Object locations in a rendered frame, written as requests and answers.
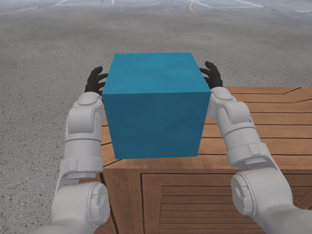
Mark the robot right hand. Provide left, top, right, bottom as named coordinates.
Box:
left=199, top=61, right=223, bottom=89

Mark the robot right upper arm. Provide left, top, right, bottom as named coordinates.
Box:
left=231, top=167, right=312, bottom=234

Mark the right robot forearm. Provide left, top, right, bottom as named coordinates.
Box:
left=207, top=87, right=293, bottom=201

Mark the robot left hand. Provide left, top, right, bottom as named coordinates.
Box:
left=85, top=66, right=108, bottom=103

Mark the pedestal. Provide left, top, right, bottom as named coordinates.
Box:
left=78, top=86, right=312, bottom=234

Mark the carton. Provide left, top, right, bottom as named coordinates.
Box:
left=102, top=53, right=211, bottom=159

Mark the robot left upper arm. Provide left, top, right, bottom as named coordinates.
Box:
left=27, top=181, right=110, bottom=234

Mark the left robot forearm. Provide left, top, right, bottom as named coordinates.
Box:
left=51, top=92, right=105, bottom=220

